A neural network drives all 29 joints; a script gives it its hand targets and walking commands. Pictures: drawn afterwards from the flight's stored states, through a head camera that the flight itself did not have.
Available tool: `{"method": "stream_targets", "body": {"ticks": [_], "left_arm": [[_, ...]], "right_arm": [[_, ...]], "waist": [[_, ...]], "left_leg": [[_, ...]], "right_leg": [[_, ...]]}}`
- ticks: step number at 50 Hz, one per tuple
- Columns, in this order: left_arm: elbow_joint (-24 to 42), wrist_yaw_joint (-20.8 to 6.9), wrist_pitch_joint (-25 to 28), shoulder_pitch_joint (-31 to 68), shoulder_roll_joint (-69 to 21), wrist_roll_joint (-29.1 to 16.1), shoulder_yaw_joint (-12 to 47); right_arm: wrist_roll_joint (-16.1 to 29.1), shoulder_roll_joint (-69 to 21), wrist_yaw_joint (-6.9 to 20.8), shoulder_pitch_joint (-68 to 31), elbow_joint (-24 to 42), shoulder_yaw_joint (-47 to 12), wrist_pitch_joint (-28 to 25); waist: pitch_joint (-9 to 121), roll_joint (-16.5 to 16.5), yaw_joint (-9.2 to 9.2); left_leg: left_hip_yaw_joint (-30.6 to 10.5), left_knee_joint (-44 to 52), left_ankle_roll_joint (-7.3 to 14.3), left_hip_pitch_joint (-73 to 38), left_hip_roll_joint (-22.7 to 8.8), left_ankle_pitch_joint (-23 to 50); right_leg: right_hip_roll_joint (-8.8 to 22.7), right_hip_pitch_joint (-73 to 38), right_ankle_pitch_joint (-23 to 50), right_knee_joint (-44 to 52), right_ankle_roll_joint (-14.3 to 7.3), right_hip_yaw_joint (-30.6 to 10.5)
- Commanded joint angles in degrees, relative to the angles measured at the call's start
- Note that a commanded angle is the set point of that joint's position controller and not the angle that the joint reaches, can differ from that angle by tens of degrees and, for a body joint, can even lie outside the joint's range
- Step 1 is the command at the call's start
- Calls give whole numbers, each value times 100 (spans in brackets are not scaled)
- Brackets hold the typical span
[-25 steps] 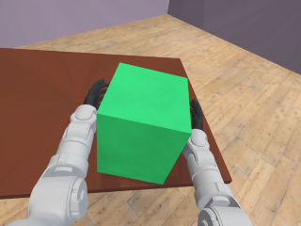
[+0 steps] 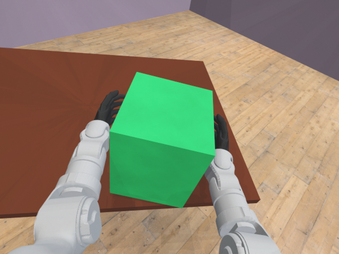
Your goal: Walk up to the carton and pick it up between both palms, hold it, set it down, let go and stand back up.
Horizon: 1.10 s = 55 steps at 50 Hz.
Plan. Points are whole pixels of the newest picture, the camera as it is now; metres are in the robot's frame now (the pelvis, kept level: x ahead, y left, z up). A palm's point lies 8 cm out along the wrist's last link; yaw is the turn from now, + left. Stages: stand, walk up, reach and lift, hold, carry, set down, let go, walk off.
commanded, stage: set down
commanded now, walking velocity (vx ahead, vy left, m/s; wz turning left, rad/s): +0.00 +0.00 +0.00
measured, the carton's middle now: (160, 142) +0.39 -0.02 +0.04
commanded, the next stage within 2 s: none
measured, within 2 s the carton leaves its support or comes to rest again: neither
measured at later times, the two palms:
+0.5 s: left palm (100, 127) +0.41 +0.13 +0.08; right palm (216, 147) +0.35 -0.15 +0.07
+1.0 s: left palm (102, 128) +0.42 +0.13 +0.06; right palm (218, 148) +0.36 -0.17 +0.06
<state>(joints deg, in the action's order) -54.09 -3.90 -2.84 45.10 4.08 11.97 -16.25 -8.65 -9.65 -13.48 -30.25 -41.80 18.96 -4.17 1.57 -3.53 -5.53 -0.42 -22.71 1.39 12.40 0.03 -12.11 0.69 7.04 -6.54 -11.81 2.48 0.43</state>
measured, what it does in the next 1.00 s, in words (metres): stands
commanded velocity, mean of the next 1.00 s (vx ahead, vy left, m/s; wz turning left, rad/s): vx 0.00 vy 0.00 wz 0.00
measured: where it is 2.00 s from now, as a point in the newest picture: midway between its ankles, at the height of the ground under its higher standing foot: outside the picture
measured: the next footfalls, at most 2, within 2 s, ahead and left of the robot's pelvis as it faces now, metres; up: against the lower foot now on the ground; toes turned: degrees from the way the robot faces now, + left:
none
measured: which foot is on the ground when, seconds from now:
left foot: down 0.00-1.00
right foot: down 0.00-1.00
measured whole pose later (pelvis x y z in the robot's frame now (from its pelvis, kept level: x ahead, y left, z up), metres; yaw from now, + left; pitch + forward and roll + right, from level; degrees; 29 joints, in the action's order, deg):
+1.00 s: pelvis -0.01 +0.00 -0.01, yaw -2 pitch +8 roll -3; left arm -65.4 0.9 1.4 48.6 11.1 -3.3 -4.7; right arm 2.7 -3.5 -15.3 -39.4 -56.7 11.5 -8.6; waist 5.3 -1.3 -6.6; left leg 0.4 -31.2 1.5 25.0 -1.1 -14.6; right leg -0.3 20.4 -8.9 -21.0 2.7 -0.4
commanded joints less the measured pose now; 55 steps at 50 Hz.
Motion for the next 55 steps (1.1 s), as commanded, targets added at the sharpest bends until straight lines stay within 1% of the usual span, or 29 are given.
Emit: {"method": "stream_targets", "body": {"ticks": [1, 5, 10, 14, 15, 20, 23, 24, 27, 30, 32, 33, 37, 40, 41, 43, 45, 46, 47, 49, 51, 52, 53, 54, 55], "left_arm": [[245, -994, 179, 3282, -3910, 48, 1714], [85, -993, 246, 3200, -3817, 207, 1519], [-50, -966, 343, 3205, -3675, 390, 1296], [-126, -917, 398, 3039, -3451, 542, 1088], [-136, -893, 413, 3004, -3318, 565, 1038], [-38, -719, 472, 2840, -2652, 664, 729], [103, -587, 551, 2878, -2163, 585, 698], [101, -564, 561, 2951, -2129, 575, 696], [54, -463, 602, 2898, -1682, 545, 561], [66, -297, 678, 2965, -1155, 440, 459], [92, -128, 759, 3032, -684, 325, 415], [76, -58, 775, 3104, -586, 253, 415], [57, 159, 879, 3208, -104, -218, 581], [43, 317, 921, 3264, 417, -638, 716], [-26, 354, 908, 3323, 561, -780, 791], [44, 419, 878, 3466, 894, -1080, 923], [121, 457, 847, 3673, 1093, -1364, 1054], [204, 483, 827, 3718, 1259, -1482, 1104], [212, 518, 792, 3744, 1459, -1610, 1169], [309, 545, 739, 3751, 1624, -1845, 1287], [459, 539, 636, 3667, 1777, -1967, 1341], [377, 512, 581, 3551, 1742, -1993, 1380], [596, 491, 526, 3522, 1869, -2043, 1358], [596, 465, 456, 3473, 1866, -2076, 1391], [849, 448, 383, 3480, 1984, -2137, 1394]], "right_arm": [[-356, -2919, 681, -4668, 951, -2019, -747], [-524, -2923, 716, -4488, 695, -1776, -860], [-783, -2861, 766, -4287, 330, -1397, -1005], [-934, -2648, 780, -3997, 52, -1044, -1116], [-953, -2556, 775, -3943, 26, -979, -1137], [-1019, -1938, 710, -3524, -326, -498, -1186], [-988, -1537, 652, -3370, -428, -297, -1215], [-1006, -1541, 637, -3373, -504, -240, -1212], [-960, -1187, 554, -3259, -563, -106, -1229], [-866, -746, 418, -3125, -751, 31, -1221], [-746, -337, 285, -3048, -892, 132, -1214], [-673, -266, 232, -3099, -944, 143, -1196], [-231, 113, 94, -3321, -683, -77, -1191], [184, 597, -14, -3460, -456, -313, -1157], [322, 708, -53, -3511, -462, -386, -1109], [611, 1000, -114, -3629, -280, -523, -1007], [859, 1122, -163, -3739, -207, -687, -884], [969, 1329, -186, -3761, -162, -719, -842], [1149, 1540, -207, -3779, -151, -819, -799], [1446, 1684, -247, -3785, -174, -1007, -699], [1717, 1876, -272, -3765, -156, -1159, -587], [1817, 1831, -274, -3689, -290, -1256, -511], [1951, 1973, -266, -3705, -98, -1317, -460], [2039, 1963, -263, -3680, -145, -1396, -378], [2177, 2084, -246, -3711, 68, -1457, -300]], "waist": [[3046, 827, -73], [2837, 821, -38], [2622, 850, -36], [2468, 897, -48], [2482, 900, -26], [2329, 937, -49], [2343, 979, -84], [2276, 992, -112], [2224, 908, -98], [2181, 893, -144], [2168, 904, -181], [2179, 882, -185], [2989, 786, -206], [3665, 762, -213], [3720, 768, -237], [3996, 795, -254], [4058, 812, -270], [4175, 867, -286], [4276, 928, -256], [4371, 999, -198], [4501, 1141, -152], [4332, 1193, -142], [4474, 1269, -76], [4401, 1287, -80], [4546, 1359, -40]], "left_leg": [[381, 114, -692, -1163, 39, 2415], [429, 165, -671, -1036, 41, 2214], [499, 238, -674, -950, 34, 1912], [535, 245, -706, -1004, 16, 1903], [549, 245, -702, -1015, 19, 1921], [586, 197, -727, -1141, -5, 2043], [600, 139, -734, -1189, -23, 2086], [597, 144, -735, -1166, -19, 2015], [606, 147, -673, -1087, -14, 1920], [591, 134, -632, -1022, -19, 1750], [574, 118, -598, -961, -27, 1596], [555, 103, -576, -909, -26, 1516], [535, -127, -558, -834, -17, 1771], [503, -365, -597, -700, -17, 2102], [494, -421, -603, -631, -23, 2088], [458, -515, -612, -580, -38, 2064], [421, -616, -627, -533, -50, 2042], [391, -658, -655, -571, -61, 2120], [375, -717, -671, -632, -64, 2219], [338, -849, -683, -677, -66, 2492], [298, -964, -706, -881, -67, 2870], [277, -1004, -702, -924, -60, 2925], [269, -1042, -712, -1025, -54, 3105], [239, -1063, -707, -1082, -47, 3166], [232, -1067, -703, -1205, -36, 3306]], "right_leg": [[-297, -832, 1668, -237, -175, 469], [-280, -850, 1537, -231, -164, 493], [-268, -726, 1233, -206, -168, 539], [-290, -597, 1068, -195, -181, 586], [-302, -586, 1044, -194, -180, 603], [-338, -361, 832, -198, -191, 671], [-333, -246, 766, -235, -202, 698], [-326, -198, 730, -238, -199, 704], [-317, -227, 730, -275, -166, 699], [-297, -156, 666, -297, -153, 707], [-282, -39, 604, -331, -142, 714], [-289, 27, 577, -347, -124, 706], [-347, -5, 1086, -556, -103, 638], [-396, -76, 1601, -790, -79, 580], [-400, -46, 1669, -849, -68, 567], [-417, 20, 1722, -953, -63, 541], [-419, 179, 1725, -1034, -64, 523], [-434, 254, 1783, -1079, -74, 522], [-456, 309, 1850, -1116, -93, 497], [-478, 426, 1968, -1187, -137, 460], [-507, 540, 2075, -1212, -192, 423], [-512, 634, 2015, -1190, -214, 412], [-517, 620, 2075, -1199, -235, 403], [-529, 666, 2036, -1187, -245, 403], [-536, 649, 2089, -1176, -260, 396]]}}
